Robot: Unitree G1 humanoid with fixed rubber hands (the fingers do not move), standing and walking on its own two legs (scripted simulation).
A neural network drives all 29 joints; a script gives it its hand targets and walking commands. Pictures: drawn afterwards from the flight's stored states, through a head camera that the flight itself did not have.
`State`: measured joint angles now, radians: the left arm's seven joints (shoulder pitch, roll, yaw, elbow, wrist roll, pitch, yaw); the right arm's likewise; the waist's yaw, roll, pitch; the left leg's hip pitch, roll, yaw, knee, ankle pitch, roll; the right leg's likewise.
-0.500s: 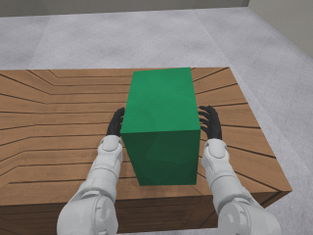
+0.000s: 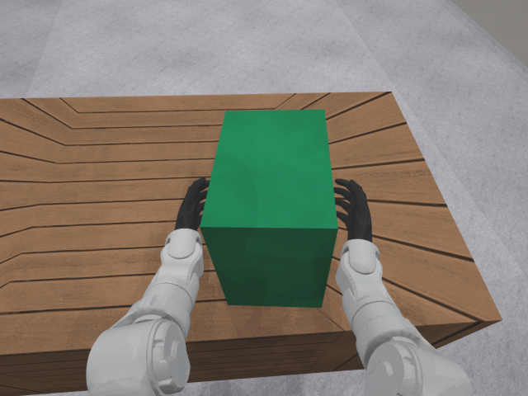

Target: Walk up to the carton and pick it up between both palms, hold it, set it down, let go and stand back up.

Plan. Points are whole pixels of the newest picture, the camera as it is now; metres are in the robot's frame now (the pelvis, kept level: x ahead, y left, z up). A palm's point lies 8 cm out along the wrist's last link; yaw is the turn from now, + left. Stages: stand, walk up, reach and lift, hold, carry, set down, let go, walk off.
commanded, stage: set down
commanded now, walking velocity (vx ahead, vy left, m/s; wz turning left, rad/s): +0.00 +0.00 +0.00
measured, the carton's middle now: (274, 211) +0.46 -0.04 -0.04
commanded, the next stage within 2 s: none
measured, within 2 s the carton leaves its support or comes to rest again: rests again in 0.28 s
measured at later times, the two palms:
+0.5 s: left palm (192, 227) +0.41 +0.10 +0.00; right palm (358, 243) +0.35 -0.16 +0.00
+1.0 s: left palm (190, 225) +0.42 +0.11 +0.00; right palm (356, 247) +0.35 -0.16 +0.00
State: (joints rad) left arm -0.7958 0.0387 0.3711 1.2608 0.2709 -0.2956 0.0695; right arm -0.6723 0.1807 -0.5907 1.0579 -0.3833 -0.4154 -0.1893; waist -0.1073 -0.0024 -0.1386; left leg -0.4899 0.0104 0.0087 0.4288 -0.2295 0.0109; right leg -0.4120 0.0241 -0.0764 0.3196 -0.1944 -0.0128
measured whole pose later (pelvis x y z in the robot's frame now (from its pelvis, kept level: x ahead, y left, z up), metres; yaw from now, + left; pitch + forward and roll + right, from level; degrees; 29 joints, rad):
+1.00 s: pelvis -0.04 +0.01 -0.01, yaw -1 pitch +24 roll -2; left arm -1.01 0.10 0.45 1.43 0.33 -0.35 0.05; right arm -0.80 0.22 -0.85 1.02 -0.56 -0.42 -0.11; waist -0.11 0.00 -0.16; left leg -0.72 0.01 0.05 0.48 -0.18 0.04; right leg -0.65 0.01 -0.07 0.39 -0.15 -0.01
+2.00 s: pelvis -0.05 +0.01 -0.01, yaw -1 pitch +26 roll -2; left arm -0.99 0.07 0.54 1.29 0.45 -0.32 0.03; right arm -0.82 0.23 -0.90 1.00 -0.62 -0.44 -0.09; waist -0.13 -0.02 -0.15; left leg -0.78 0.02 0.05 0.49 -0.17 0.04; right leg -0.71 0.00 -0.10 0.40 -0.14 -0.01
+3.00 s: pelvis -0.05 +0.03 -0.04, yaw -5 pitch +28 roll -5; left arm -1.05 0.25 -0.10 1.50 -0.24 -0.26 0.06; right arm -0.92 -0.17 -0.23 1.32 0.13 -0.24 -0.10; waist -0.11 0.05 -0.32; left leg -0.95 0.03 0.03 0.79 -0.32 0.05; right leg -0.88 0.02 -0.05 0.65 -0.25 0.02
